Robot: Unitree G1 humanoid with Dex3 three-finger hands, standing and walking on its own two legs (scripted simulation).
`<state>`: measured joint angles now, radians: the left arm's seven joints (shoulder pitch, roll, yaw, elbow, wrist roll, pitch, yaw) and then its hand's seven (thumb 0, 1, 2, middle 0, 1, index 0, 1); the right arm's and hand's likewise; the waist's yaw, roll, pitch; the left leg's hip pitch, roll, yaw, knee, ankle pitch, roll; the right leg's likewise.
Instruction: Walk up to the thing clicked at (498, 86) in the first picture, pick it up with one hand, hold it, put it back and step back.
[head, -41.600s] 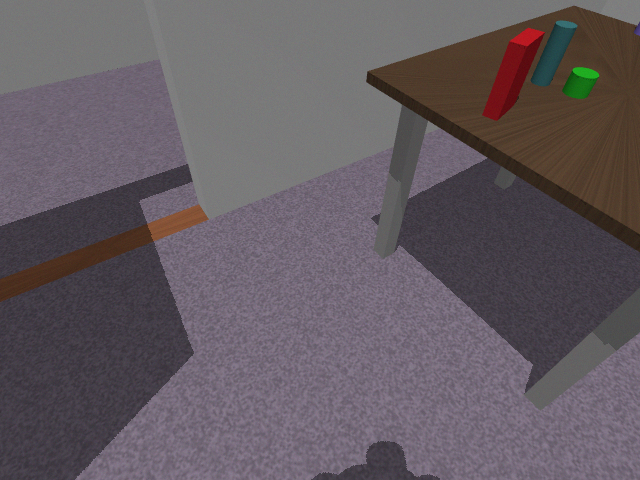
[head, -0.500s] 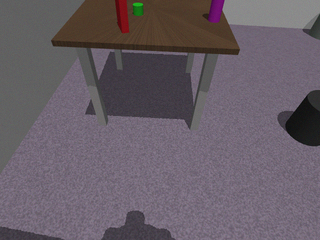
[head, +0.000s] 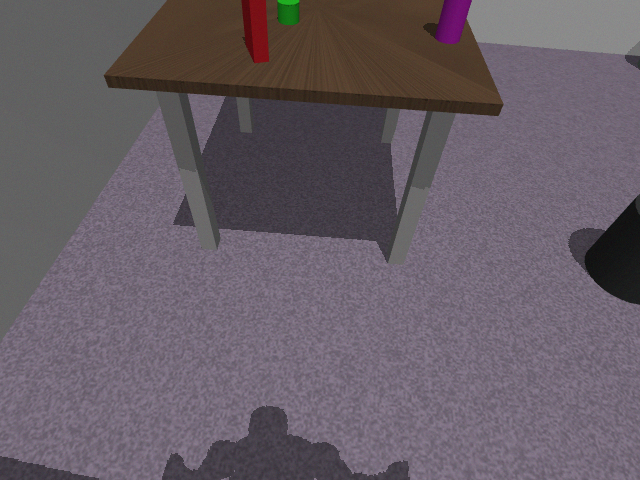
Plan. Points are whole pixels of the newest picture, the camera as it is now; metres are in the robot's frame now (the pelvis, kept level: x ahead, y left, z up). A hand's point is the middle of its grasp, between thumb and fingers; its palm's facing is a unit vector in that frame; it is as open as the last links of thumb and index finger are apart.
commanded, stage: step back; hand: left
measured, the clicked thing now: (254, 17) +1.11 +0.20 +0.08
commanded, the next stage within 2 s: stand in 0.10 s
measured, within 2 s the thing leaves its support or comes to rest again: neither
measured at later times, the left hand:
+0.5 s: hand out of the picture +0.08 +0.25 -0.14, palm faces -0.02 -0.94 -0.33, open 7.4 cm
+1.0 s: hand out of the picture +0.05 +0.25 -0.14, palm faces -0.05 -0.94 -0.34, open 7.4 cm
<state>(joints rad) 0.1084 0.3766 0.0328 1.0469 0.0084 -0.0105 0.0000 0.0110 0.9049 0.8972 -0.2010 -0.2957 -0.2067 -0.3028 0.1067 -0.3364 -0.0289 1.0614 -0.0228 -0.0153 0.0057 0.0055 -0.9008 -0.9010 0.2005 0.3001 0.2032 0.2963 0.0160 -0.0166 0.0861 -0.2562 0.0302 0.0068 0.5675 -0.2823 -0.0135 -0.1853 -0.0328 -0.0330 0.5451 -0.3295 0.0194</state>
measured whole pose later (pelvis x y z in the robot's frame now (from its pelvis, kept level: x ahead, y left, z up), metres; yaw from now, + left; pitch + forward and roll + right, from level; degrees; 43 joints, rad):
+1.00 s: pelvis -0.02 +0.00 +0.02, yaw -1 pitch -2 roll +0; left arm 0.13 0.35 0.00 1.14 0.01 -0.01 -0.01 0.01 0.91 0.90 -0.20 -0.30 -0.21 -0.30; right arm 0.13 -0.34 -0.01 1.15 -0.02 -0.01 0.02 0.01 -0.90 -0.90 0.20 0.30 0.20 0.30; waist -0.01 0.00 0.06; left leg -0.16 0.03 0.02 0.33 -0.13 -0.02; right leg -0.11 -0.03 -0.02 0.34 -0.19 0.02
